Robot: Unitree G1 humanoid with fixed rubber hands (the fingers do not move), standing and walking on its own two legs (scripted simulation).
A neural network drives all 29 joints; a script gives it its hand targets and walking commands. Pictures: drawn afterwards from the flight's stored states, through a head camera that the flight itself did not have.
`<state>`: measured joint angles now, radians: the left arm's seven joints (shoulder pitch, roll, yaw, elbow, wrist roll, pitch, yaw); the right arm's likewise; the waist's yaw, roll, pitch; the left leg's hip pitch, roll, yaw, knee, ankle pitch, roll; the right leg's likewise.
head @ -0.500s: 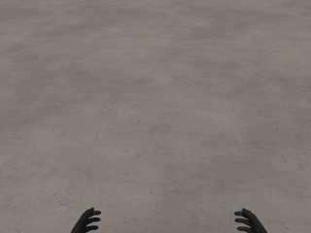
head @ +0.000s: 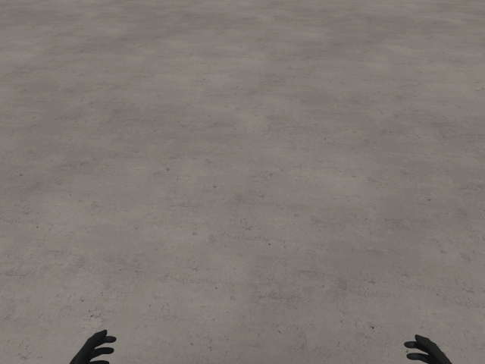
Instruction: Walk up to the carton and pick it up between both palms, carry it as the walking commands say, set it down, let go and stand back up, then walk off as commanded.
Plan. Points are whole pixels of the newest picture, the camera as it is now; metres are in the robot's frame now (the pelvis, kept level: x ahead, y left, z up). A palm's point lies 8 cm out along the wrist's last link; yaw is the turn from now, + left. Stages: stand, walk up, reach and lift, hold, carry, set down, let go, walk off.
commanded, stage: stand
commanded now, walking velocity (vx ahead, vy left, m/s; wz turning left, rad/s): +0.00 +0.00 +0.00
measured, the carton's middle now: out of the picture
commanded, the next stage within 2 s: walk up in 0.54 s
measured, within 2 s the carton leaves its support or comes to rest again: neither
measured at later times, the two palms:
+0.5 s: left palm out of the picture +0.13 +0.30 -0.08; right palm out of the picture +0.12 -0.31 -0.07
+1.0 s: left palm (92, 316) +0.23 +0.28 -0.03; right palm out of the picture +0.06 -0.42 -0.03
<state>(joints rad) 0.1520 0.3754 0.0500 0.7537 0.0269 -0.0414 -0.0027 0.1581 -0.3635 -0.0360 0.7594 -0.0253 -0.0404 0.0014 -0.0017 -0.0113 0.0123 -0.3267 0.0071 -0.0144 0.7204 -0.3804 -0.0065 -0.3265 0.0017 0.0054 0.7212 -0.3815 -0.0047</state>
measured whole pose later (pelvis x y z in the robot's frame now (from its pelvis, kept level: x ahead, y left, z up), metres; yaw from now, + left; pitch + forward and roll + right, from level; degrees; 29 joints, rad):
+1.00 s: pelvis +0.03 -0.04 +0.03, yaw -11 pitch +0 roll +1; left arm 0.12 0.52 0.13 0.83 0.04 0.03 -0.19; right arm 0.17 -0.53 -0.11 0.96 -0.03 -0.12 0.01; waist 0.01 -0.03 -0.04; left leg -0.04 0.09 0.17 0.30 -0.24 -0.04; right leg -0.53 -0.12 0.02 0.89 -0.26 0.03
